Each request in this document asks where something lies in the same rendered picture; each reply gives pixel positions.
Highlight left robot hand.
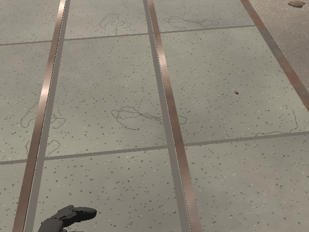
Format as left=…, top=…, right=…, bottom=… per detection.
left=38, top=205, right=97, bottom=232

